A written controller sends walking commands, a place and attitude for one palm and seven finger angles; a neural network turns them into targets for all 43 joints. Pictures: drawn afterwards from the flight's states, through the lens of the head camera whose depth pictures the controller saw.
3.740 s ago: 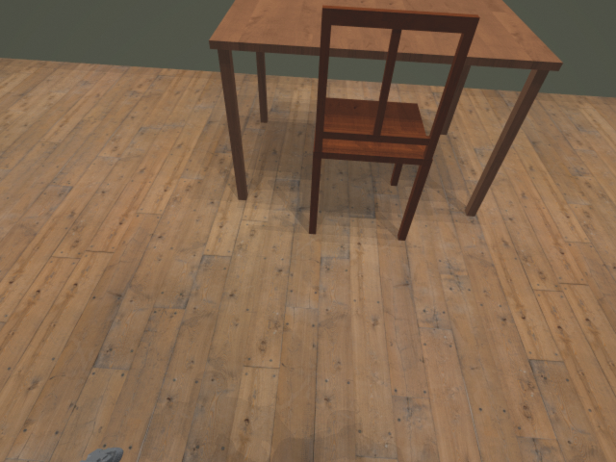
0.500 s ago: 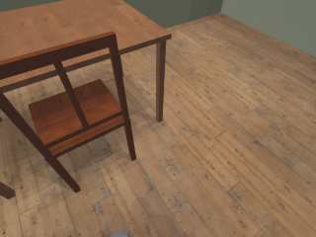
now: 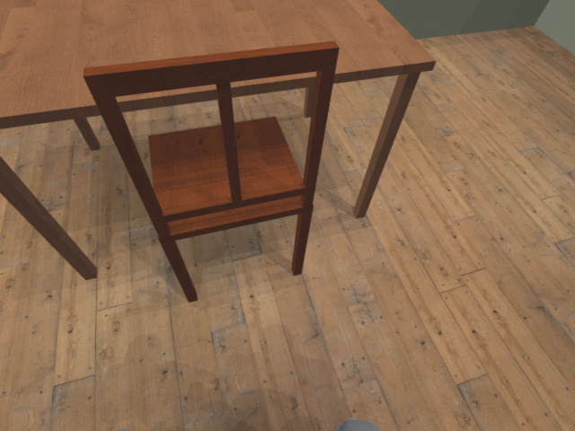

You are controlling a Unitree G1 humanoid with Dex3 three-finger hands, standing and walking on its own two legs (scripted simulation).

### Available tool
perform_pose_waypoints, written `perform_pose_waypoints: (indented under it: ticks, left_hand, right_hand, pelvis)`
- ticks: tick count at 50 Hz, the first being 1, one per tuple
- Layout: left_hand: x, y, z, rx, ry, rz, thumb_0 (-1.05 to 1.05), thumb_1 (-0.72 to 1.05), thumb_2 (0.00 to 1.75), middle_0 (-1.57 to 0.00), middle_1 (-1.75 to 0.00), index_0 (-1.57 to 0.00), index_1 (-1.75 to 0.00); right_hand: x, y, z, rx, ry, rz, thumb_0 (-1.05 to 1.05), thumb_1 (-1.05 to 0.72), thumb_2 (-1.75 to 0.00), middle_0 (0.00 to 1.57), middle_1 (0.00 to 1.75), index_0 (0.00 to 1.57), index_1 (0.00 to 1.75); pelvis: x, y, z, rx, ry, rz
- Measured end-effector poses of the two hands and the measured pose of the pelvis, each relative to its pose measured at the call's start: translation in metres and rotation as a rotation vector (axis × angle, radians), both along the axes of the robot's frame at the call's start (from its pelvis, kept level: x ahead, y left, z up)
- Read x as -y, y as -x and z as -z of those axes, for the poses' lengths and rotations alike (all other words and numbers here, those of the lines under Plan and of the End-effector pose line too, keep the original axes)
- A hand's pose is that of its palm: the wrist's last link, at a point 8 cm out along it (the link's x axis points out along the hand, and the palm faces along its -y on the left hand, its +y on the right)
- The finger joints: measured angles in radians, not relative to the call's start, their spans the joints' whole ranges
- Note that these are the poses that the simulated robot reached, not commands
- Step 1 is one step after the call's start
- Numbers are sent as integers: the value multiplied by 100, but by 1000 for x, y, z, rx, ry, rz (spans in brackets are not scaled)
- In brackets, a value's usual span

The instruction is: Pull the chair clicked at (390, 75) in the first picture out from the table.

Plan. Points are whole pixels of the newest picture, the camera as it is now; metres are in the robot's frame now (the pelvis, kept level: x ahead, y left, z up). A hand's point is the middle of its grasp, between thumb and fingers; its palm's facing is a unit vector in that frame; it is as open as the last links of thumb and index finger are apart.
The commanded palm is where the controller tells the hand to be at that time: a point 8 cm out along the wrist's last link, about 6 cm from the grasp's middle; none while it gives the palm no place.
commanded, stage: turn to face it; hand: left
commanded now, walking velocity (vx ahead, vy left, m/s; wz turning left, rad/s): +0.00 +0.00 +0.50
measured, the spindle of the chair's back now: (230, 150) +0.66 +0.15 -0.07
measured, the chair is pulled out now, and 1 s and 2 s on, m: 0.00 0.00 0.00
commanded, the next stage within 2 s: take the last steps up to it in 0.36 s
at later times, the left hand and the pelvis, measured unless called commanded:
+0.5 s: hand out of the picture -0.01 +0.15 -0.16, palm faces +0.28 -0.93 -0.25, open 7.4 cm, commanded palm none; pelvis -0.02 -0.05 +0.00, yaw +15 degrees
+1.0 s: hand out of the picture +0.02 +0.19 -0.18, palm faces +0.30 -0.94 -0.16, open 7.4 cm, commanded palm none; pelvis +0.05 +0.01 +0.00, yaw +17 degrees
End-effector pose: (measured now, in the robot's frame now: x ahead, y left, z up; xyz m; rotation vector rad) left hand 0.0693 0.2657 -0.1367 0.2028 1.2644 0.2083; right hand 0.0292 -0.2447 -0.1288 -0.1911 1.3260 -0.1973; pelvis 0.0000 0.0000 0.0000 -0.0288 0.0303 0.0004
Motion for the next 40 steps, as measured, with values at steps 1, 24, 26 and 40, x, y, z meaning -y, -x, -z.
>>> perform_pose_waypoints:
  ticks: [1,24,26,40]
  left_hand:
    - [3,-2,-2,11,-5,-5,0,91,90,-20,-30,-20,-30]
    - [75,91,-12,58,6,-221,0,90,90,-21,-30,-21,-30]
    - [72,113,-5,18,20,-255,0,90,90,-21,-30,-21,-30]
    - [36,173,16,-143,115,-345,1,91,90,-20,-30,-20,-30]
  right_hand:
    - [5,-2,1,-2,-1,-8,0,-90,-90,21,30,20,30]
    - [36,-94,11,77,-43,-283,0,-91,-90,20,30,19,29]
    - [23,-103,9,92,-40,-318,0,-91,-90,20,30,19,29]
    - [-33,-73,-10,80,1,-351,0,-92,-90,21,30,20,30]
  pelvis:
    - [3,1,0,0,-3,-11]
    - [50,15,1,37,-63,-252]
    - [45,18,3,37,-54,-263]
    - [-2,1,-2,58,-19,-298]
